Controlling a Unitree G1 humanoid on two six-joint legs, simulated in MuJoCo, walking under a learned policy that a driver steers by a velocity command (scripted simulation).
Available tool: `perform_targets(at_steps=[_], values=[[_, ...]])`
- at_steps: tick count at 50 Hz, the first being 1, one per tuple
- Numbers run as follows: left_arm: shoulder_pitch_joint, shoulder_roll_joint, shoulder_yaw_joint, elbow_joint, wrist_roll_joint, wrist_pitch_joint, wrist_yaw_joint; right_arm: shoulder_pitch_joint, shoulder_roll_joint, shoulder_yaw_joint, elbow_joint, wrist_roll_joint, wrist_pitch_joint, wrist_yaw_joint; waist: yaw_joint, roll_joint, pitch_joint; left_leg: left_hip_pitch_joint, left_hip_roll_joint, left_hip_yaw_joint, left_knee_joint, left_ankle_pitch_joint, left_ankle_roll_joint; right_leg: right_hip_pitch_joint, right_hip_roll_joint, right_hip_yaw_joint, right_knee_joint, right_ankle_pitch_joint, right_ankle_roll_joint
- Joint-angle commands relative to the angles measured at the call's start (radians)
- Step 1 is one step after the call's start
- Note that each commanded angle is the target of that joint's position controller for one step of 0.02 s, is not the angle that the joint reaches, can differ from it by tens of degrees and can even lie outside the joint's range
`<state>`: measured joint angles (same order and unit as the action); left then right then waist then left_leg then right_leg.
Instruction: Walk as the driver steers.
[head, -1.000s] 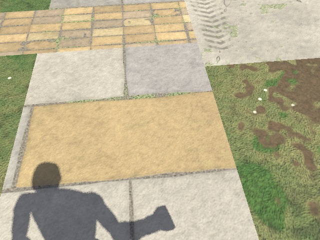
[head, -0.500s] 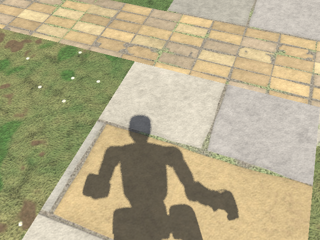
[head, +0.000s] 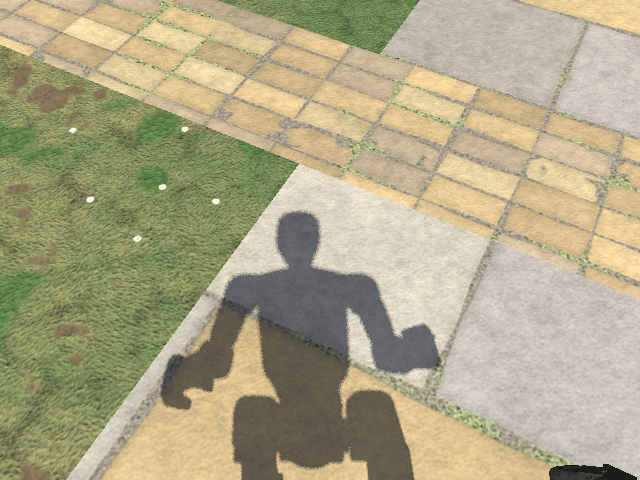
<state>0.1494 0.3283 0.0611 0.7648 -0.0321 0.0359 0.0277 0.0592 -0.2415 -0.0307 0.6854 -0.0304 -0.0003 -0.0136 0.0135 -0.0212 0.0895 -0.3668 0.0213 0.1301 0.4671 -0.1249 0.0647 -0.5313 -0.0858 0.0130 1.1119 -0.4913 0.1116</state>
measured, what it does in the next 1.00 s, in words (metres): steps on the spot, turning right: right foot, then left foot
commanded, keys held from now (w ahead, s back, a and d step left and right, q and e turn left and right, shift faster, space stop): e+shift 0.62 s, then shift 0.28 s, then q+shift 0.10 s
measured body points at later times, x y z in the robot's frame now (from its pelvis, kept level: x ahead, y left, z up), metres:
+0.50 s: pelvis +0.04 -0.06 +0.01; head +0.08 -0.11 +0.45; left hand +0.30 +0.15 -0.07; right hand +0.11 -0.40 -0.10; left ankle +0.16 +0.08 -0.68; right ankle +0.03 -0.15 -0.73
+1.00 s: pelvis +0.08 -0.06 +0.00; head +0.11 -0.08 +0.45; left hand +0.39 +0.02 -0.09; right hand -0.02 -0.34 -0.11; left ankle +0.18 +0.03 -0.73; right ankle -0.03 -0.15 -0.73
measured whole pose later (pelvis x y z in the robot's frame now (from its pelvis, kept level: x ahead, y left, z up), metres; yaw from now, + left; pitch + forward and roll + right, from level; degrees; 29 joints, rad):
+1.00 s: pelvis +0.08 -0.06 +0.00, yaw -41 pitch +1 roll +0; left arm 0.14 0.28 0.05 0.62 0.00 0.04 0.02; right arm 0.18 -0.25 -0.06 0.77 0.02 0.02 -0.01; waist -0.04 -0.02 0.05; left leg -0.28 0.00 -0.07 0.48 -0.22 -0.01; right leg -0.26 0.01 0.08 0.56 -0.33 0.07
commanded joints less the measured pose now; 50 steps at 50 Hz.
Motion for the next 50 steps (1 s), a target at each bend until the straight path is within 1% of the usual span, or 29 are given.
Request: perform_targets(at_steps=[1,5,8,9,10,11,12,13,14,15,16,18,22,25,29,32,33,34,35,36,37,38,39,40,42,45,47,49,50], values=[[0.096,0.042,0.018,-0.048,0.011,0.02,0.004,-0.072,-0.154,-0.058,-0.06,-0.002,-0.014,-0.029,0.022,0.131,-0.209,0.077,0.273,-0.105,-0.19,0.189,0.192,0.11,-0.038,-0.024,-0.094,0.13,-0.007],[0.046,0.065,0.027,-0.09,0.014,0.024,-0.026,-0.054,-0.175,-0.075,-0.033,0.013,0.0,-0.041,0.011,0.15,-0.215,0.133,0.323,-0.06,-0.166,0.131,0.161,0.153,-0.039,-0.061,-0.239,0.176,-0.054],[0.089,0.075,0.044,-0.086,0.019,0.033,-0.044,-0.068,-0.181,-0.084,-0.014,0.048,0.008,-0.034,0.05,0.137,-0.206,0.154,0.321,-0.012,-0.062,0.069,0.084,0.247,-0.002,-0.115,-0.437,0.224,-0.117],[0.127,0.095,0.058,-0.07,0.028,0.033,-0.04,-0.046,-0.151,-0.081,0.002,0.061,0.011,-0.03,0.058,0.079,-0.185,0.121,0.271,0.025,0.046,-0.036,0.029,0.298,0.029,-0.097,-0.531,0.269,-0.157],[0.157,0.165,0.08,-0.071,0.034,0.027,-0.026,0.015,-0.122,-0.079,0.025,0.048,0.02,-0.025,0.045,-0.121,-0.116,-0.017,0.173,0.1,0.266,-0.231,-0.055,0.35,-0.051,0.085,-0.677,0.553,-0.221],[0.148,0.28,0.097,-0.113,0.042,0.011,-0.014,-0.01,-0.105,-0.074,-0.025,0.005,0.025,-0.026,0.003,-0.382,-0.061,-0.34,0.007,0.063,0.579,-0.565,-0.153,0.431,-0.252,0.488,-0.725,0.824,-0.385],[0.169,0.288,0.098,-0.124,0.075,-0.021,-0.029,-0.125,-0.128,-0.077,-0.065,0.0,0.02,-0.033,0.075,-0.277,-0.171,-0.39,-0.046,-0.146,0.735,-0.571,-0.137,0.408,-0.293,0.589,-0.803,0.687,-0.48],[0.132,0.269,0.096,-0.126,0.071,-0.046,-0.036,-0.139,-0.142,-0.083,-0.066,0.026,0.016,-0.037,0.045,-0.188,-0.153,-0.419,-0.032,-0.198,0.751,-0.472,-0.108,0.42,-0.243,0.519,-0.818,0.555,-0.433],[0.073,0.239,0.093,-0.134,0.043,-0.053,-0.027,-0.116,-0.15,-0.089,-0.048,0.03,0.011,-0.043,0.007,-0.132,-0.138,-0.428,-0.015,-0.22,0.718,-0.366,-0.092,0.418,-0.193,0.454,-0.804,0.506,-0.372],[0.022,0.19,0.079,-0.147,0.018,-0.047,-0.015,-0.094,-0.169,-0.096,-0.027,0.021,0.009,-0.051,-0.015,-0.096,-0.144,-0.412,-0.001,-0.23,0.69,-0.302,-0.093,0.408,-0.169,0.405,-0.782,0.51,-0.331],[-0.004,0.166,0.071,-0.162,0.011,-0.039,-0.003,-0.081,-0.171,-0.099,-0.021,0.014,0.005,-0.05,-0.029,-0.102,-0.167,-0.363,-0.01,-0.233,0.676,-0.257,-0.098,0.382,-0.146,0.374,-0.764,0.55,-0.314],[0.015,0.144,0.067,-0.178,0.016,-0.027,0.015,-0.07,-0.14,-0.093,-0.016,0.019,-0.004,-0.04,-0.027,-0.087,-0.221,-0.317,-0.043,-0.236,0.641,-0.197,-0.111,0.405,-0.11,0.35,-0.74,0.623,-0.305],[0.046,0.165,0.08,-0.197,0.009,-0.013,0.031,-0.098,-0.101,-0.074,-0.02,0.031,-0.015,-0.028,-0.007,-0.093,-0.225,-0.294,-0.084,-0.262,0.419,-0.165,-0.139,0.447,-0.073,0.398,-0.716,0.585,-0.301],[0.03,0.173,0.088,-0.223,0.011,-0.001,0.029,-0.102,-0.113,-0.074,-0.017,0.036,-0.021,-0.016,0.001,-0.129,-0.209,-0.224,-0.105,-0.273,0.306,-0.162,-0.146,0.401,-0.053,0.457,-0.709,0.524,-0.299],[0.01,0.174,0.091,-0.251,0.009,0.01,0.019,-0.08,-0.138,-0.081,-0.014,0.04,-0.038,-0.001,0.009,-0.165,-0.211,-0.134,-0.114,-0.29,0.182,-0.183,-0.134,0.393,-0.033,0.546,-0.674,0.575,-0.294],[-0.048,0.164,0.086,-0.276,-0.001,0.016,0.013,0.005,-0.165,-0.094,0.008,0.042,-0.05,0.011,-0.032,-0.17,-0.223,0.038,-0.092,-0.266,-0.039,-0.081,-0.106,0.358,0.015,0.555,-0.62,0.561,-0.256],[-0.041,0.137,0.076,-0.28,0.001,0.017,0.013,0.038,-0.18,-0.101,0.021,0.038,-0.05,0.012,-0.032,-0.138,-0.238,0.157,-0.033,-0.277,-0.121,0.037,-0.084,0.303,0.055,0.519,-0.57,0.449,-0.224],[0.047,0.069,0.055,-0.267,0.018,0.019,0.008,0.02,-0.228,-0.108,0.006,0.025,-0.042,0.008,0.024,0.063,-0.281,0.287,0.163,-0.46,-0.134,0.146,-0.004,0.205,0.157,0.393,-0.387,0.083,-0.18],[0.042,0.095,0.059,-0.296,0.015,0.01,0.007,0.023,-0.261,-0.111,0.007,-0.013,-0.033,0.006,0.045,0.317,-0.207,0.279,0.314,-0.709,-0.17,0.321,0.178,-0.004,0.277,0.234,-0.181,-0.195,-0.117],[0.075,0.18,0.08,-0.273,0.033,-0.003,0.004,0.0,-0.217,-0.101,-0.015,-0.004,-0.036,0.006,0.044,0.254,-0.196,0.251,0.378,-0.742,-0.158,0.305,0.25,-0.05,0.196,0.218,0.025,-0.167,-0.074],[0.062,0.209,0.09,-0.244,0.026,-0.003,0.0,-0.026,-0.167,-0.086,-0.03,0.01,-0.033,-0.001,0.033,0.172,-0.177,0.221,0.316,-0.613,-0.134,0.269,0.22,-0.04,0.174,0.203,0.093,-0.093,-0.057],[0.05,0.185,0.085,-0.226,0.024,0.003,0.002,-0.035,-0.152,-0.079,-0.032,0.022,-0.025,-0.006,0.029,0.122,-0.158,0.21,0.245,-0.522,-0.121,0.214,0.173,-0.037,0.166,0.187,0.115,-0.041,-0.043],[0.037,0.156,0.074,-0.228,0.026,0.007,0.003,-0.026,-0.154,-0.075,-0.028,0.034,-0.02,-0.011,0.013,0.112,-0.145,0.216,0.221,-0.489,-0.12,0.212,0.161,-0.054,0.167,0.179,0.133,-0.006,-0.033],[0.025,0.119,0.06,-0.232,0.021,0.007,-0.001,-0.007,-0.161,-0.072,-0.019,0.034,-0.013,-0.015,0.005,0.113,-0.137,0.216,0.199,-0.449,-0.12,0.252,0.159,-0.052,0.168,0.156,0.118,0.012,-0.028],[-0.009,0.078,0.04,-0.243,0.014,-0.001,-0.003,0.038,-0.17,-0.072,-0.004,0.026,-0.004,-0.02,-0.019,0.151,-0.154,0.265,0.172,-0.392,-0.115,0.305,0.159,-0.038,0.161,0.111,0.01,0.021,-0.022],[-0.027,0.044,0.019,-0.243,0.021,-0.006,-0.004,0.047,-0.188,-0.075,0.001,0.026,0.006,-0.018,-0.032,0.206,-0.19,0.278,0.173,-0.348,-0.101,0.332,0.16,0.084,0.12,0.06,-0.226,0.003,-0.021],[-0.022,0.007,0.006,-0.225,0.029,-0.008,-0.006,0.064,-0.159,-0.061,0.015,0.033,0.01,-0.006,-0.041,0.234,-0.189,0.223,0.153,-0.359,-0.104,0.297,0.15,0.223,0.102,0.036,-0.442,0.039,-0.022],[0.032,0.018,0.018,-0.189,0.032,-0.01,-0.006,0.076,-0.181,-0.062,0.024,0.056,0.013,0.005,-0.006,0.222,-0.156,0.166,0.126,-0.38,-0.073,0.269,0.123,0.362,0.142,-0.008,-0.726,0.251,-0.042],[0.043,0.06,0.032,-0.186,0.03,-0.011,-0.001,0.101,-0.207,-0.07,0.023,0.067,0.008,0.006,-0.009,0.207,-0.151,0.118,0.116,-0.406,-0.065,0.236,0.092,0.436,0.138,0.009,-0.783,0.317,-0.073]])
